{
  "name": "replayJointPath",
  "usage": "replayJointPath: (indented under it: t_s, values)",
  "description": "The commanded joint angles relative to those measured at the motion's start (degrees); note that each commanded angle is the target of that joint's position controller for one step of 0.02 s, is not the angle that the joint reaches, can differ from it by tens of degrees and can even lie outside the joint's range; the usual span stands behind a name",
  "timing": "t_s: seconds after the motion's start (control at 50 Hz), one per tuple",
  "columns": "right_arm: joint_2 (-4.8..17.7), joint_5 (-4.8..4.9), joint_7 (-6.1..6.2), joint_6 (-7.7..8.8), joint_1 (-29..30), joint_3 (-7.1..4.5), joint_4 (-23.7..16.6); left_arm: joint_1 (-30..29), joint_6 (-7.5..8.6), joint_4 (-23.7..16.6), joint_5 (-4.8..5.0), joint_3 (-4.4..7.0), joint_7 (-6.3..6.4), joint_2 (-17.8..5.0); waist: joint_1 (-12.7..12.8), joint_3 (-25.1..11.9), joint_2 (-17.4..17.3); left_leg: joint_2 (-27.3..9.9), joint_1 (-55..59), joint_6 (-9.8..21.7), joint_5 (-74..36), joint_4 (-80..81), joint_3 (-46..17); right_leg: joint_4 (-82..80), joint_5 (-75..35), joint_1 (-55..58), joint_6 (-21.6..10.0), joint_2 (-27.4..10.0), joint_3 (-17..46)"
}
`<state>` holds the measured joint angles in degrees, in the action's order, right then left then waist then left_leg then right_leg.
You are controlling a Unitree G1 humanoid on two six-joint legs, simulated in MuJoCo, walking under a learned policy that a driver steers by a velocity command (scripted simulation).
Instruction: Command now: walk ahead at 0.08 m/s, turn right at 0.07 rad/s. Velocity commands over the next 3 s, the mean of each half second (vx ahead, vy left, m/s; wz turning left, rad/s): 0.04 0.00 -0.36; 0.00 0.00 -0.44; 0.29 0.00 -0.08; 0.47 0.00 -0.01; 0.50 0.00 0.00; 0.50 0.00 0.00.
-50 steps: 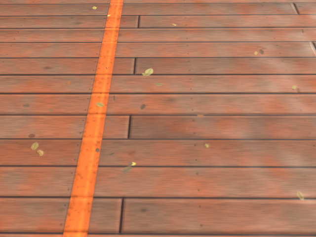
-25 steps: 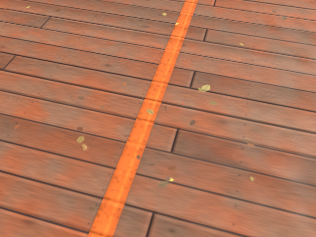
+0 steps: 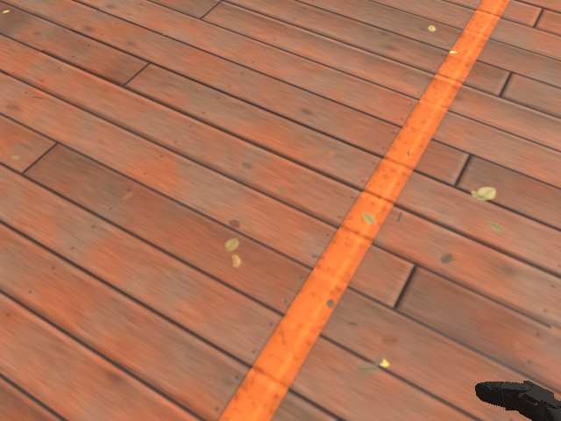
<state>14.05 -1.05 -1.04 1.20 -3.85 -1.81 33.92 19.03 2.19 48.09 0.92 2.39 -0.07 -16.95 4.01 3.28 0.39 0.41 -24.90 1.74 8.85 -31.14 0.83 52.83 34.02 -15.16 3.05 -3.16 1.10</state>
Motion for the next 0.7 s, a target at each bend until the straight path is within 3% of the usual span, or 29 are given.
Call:
replayJointPath:
  t_s: [0.02,0.06,0.1,0.22,0.26,0.3,0.32,0.34,0.36,0.38,0.4,0.42,0.44,0.46,0.5,0.6,0.7]
  values:
    - [5.8,0.62,0.17,0.42,-5.7,-1.75,-0.1,0.0,-1.47,-3.2,0.56,1.12,0.90,-5.5,-4.7,-13.1,-5.7,-16.7,23.1,12.2,-25.0,9.6,-14.0,9.5,1.8,-15.4,1.1,-2.6,3.5]
    - [6.3,-0.51,0.13,0.82,0.4,-2.10,0.6,2.8,-3.77,-2.3,-0.41,1.25,2.30,-4.4,-1.0,-8.6,-8.1,-13.3,9.1,10.3,-18.0,14.0,-7.2,4.6,-5.5,-5.6,2.8,-2.0,1.7]
    - [7.2,-0.77,0.67,1.00,1.9,-2.69,1.3,3.8,-4.50,-2.8,-0.68,1.45,2.94,-4.2,-0.6,-7.8,-9.8,-13.4,6.5,11.2,-15.1,15.1,-4.7,2.6,-8.2,-3.5,3.2,-1.1,-0.2]
    - [9.4,0.37,2.74,-0.54,0.6,-3.77,4.1,-4.0,-5.01,-8.2,-0.47,1.88,2.02,-4.7,-3.6,-5.8,-7.9,-18.4,10.2,12.5,-4.5,16.0,-5.5,-2.6,-11.3,-7.2,0.1,-2.4,-1.1]
    - [9.9,0.96,2.82,-0.98,1.3,-3.97,4.7,-4.0,-5.07,-9.1,-0.45,2.12,1.24,-4.8,-3.1,-5.9,-7.7,-19.0,11.4,11.6,-6.1,14.2,-4.8,-6.1,-11.7,-5.6,-1.2,-2.1,-2.0]
    - [10.3,2.04,2.93,-1.54,2.9,-4.11,5.1,-1.5,-4.91,-8.9,-0.55,2.42,0.40,-4.4,-1.0,-6.5,-6.8,-17.8,11.5,8.8,-7.4,9.6,-2.1,-15.0,-17.1,-0.8,-3.1,-0.3,-4.4]
    - [9.2,2.47,3.02,-1.85,1.9,-3.97,5.8,-0.1,-4.70,-8.5,-0.89,2.87,0.21,-5.1,-0.6,-6.4,-4.9,-15.6,10.4,6.0,-3.8,5.0,0.1,-20.6,-21.5,2.2,-4.7,1.3,-4.5]
    - [7.0,1.91,2.96,-2.15,-1.6,-3.62,6.9,0.2,-4.42,-9.1,-1.20,3.94,0.55,-8.8,-1.9,-5.1,4.5,-10.9,5.9,0.8,4.7,-5.8,5.4,-28.8,-33.5,5.3,-7.5,-2.7,4.0]
    - [4.6,-0.66,2.74,-2.23,-0.5,-2.71,4.7,-1.1,-4.06,-11.8,-1.04,5.14,1.56,-15.2,-3.8,-3.3,21.1,-1.3,-9.6,-5.7,26.7,-23.2,8.1,-32.2,-52.7,10.4,-16.3,-16.4,24.8]
    - [6.9,0.01,3.14,-1.99,4.8,-3.37,3.2,0.6,-2.84,-12.6,-3.28,4.67,0.77,-14.6,0.3,-6.7,16.7,1.4,-12.6,-5.2,31.6,-33.4,-1.5,-35.2,-49.6,7.8,-23.6,-19.3,30.2]
    - [8.5,1.24,3.32,-2.11,4.9,-4.00,3.6,-1.3,-1.71,-12.8,-3.47,4.38,0.35,-13.3,-0.9,-6.1,10.8,0.0,-13.6,-4.3,27.3,-37.3,-4.2,-35.1,-45.3,7.8,-22.0,-16.6,25.7]
    - [9.0,1.38,3.56,-2.30,3.3,-4.42,4.7,-4.6,-1.27,-13.2,-2.08,4.27,0.53,-12.0,-2.8,-5.6,6.8,-1.1,-14.4,-3.9,21.6,-37.0,-4.9,-34.1,-41.9,8.3,-18.6,-13.6,21.7]
    - [9.2,0.97,3.88,-2.50,2.5,-4.68,5.8,-6.9,-1.37,-13.7,-0.87,3.65,0.87,-10.0,-3.5,-6.0,5.1,-1.8,-14.3,-4.2,18.2,-36.0,-5.2,-33.5,-41.3,8.7,-16.3,-11.9,19.4]
    - [9.2,0.60,3.96,-2.49,1.9,-4.77,6.1,-7.9,-1.55,-14.2,-0.42,3.24,1.33,-9.4,-4.2,-6.7,5.6,-1.6,-12.5,-4.7,15.1,-36.2,-5.1,-33.1,-43.9,8.2,-15.6,-10.6,17.7]
    - [8.2,1.10,3.63,-2.14,0.9,-4.62,6.4,-7.2,-1.91,-14.9,-0.74,2.96,1.89,-8.7,-4.3,-8.8,5.7,-0.5,-10.7,-5.7,11.8,-35.7,-5.0,-32.6,-47.7,10.0,-15.6,-9.1,16.3]
    - [7.0,1.45,3.30,-1.55,3.0,-4.00,6.1,-5.5,-2.95,-15.9,-0.46,3.78,2.74,-10.3,-2.6,-8.5,6.5,0.3,-9.8,-7.4,10.2,-22.1,-5.9,-31.9,-43.2,13.4,-15.9,-8.1,18.6]
    - [7.7,1.76,2.45,-0.76,2.6,-4.03,6.3,-7.3,-3.85,-17.3,-0.68,4.33,2.26,-11.2,-2.3,-7.2,8.4,1.6,-2.7,-7.2,11.9,-12.9,-6.3,-31.4,-38.2,7.8,-16.5,-7.0,23.1]
